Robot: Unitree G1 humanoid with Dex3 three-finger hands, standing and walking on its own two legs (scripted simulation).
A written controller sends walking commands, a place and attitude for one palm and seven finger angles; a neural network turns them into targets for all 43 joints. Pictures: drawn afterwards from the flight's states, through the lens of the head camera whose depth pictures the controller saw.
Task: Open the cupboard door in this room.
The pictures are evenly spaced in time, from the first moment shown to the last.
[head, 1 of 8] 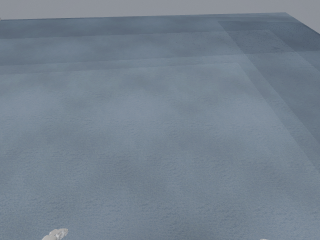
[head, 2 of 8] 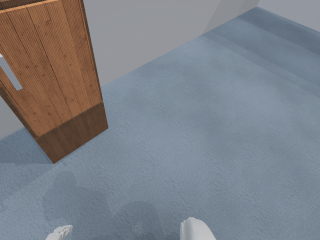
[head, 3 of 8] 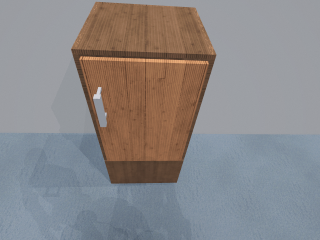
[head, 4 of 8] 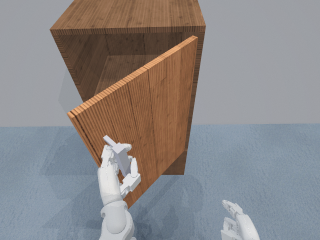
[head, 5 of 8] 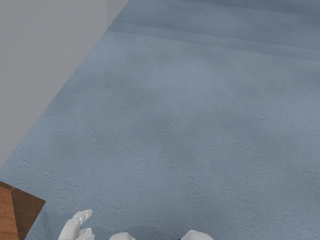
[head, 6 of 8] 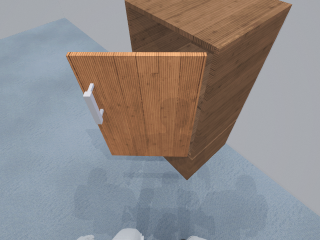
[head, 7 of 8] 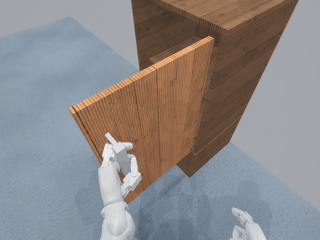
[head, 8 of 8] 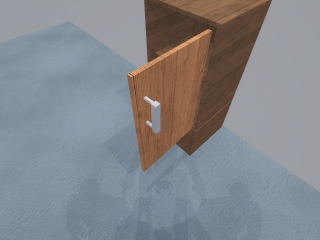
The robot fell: no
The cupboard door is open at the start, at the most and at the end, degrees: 0 93 93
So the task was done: yes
